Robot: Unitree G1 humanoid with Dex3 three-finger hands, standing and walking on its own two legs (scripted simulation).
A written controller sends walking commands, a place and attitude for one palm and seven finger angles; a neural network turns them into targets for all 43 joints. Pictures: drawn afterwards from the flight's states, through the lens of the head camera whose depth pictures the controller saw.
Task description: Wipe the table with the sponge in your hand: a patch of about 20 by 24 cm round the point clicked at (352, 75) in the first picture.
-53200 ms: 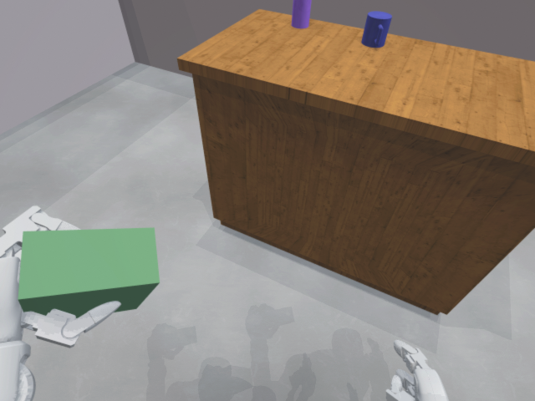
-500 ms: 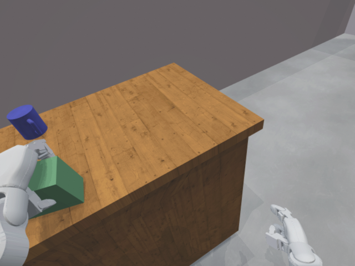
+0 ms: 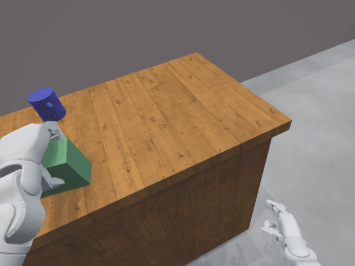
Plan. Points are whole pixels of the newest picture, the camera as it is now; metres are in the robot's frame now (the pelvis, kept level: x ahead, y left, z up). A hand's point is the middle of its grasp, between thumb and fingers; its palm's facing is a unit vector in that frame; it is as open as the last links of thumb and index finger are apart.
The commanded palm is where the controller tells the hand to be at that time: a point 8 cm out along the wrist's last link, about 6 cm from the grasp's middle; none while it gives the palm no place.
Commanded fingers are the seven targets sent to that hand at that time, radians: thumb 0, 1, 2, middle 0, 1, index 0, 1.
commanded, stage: wipe forward along the middle lane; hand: left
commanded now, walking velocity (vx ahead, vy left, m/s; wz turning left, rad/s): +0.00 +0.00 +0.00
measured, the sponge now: (53, 175) +0.26 +0.32 +0.12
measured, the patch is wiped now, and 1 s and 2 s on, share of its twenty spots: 1.00 1.00 1.00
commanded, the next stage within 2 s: slide back across to the first lane in 1.32 s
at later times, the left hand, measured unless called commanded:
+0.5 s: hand (44, 149) +0.28 +0.32 +0.17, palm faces +0.00 -0.06 -1.00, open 10.1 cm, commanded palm +0.25 +0.35 +0.19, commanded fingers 0.00 0.10 1.30 -1.20 -1.60 -1.20 -1.60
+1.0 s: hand (40, 136) +0.32 +0.36 +0.17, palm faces -0.08 -0.02 -1.00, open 10.1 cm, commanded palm +0.30 +0.37 +0.19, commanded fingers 0.00 0.10 1.30 -1.20 -1.60 -1.20 -1.60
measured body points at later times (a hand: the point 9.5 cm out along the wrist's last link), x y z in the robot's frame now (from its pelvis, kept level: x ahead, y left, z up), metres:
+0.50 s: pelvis -0.06 +0.00 +0.00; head -0.09 -0.04 +0.45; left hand +0.28 +0.32 +0.23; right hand +0.14 -0.23 -0.09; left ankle -0.03 +0.15 -0.73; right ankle -0.02 -0.02 -0.73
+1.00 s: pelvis -0.06 +0.01 +0.00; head -0.06 -0.04 +0.45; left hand +0.32 +0.35 +0.23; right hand +0.06 -0.26 -0.13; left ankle -0.03 +0.14 -0.72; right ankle -0.02 -0.02 -0.73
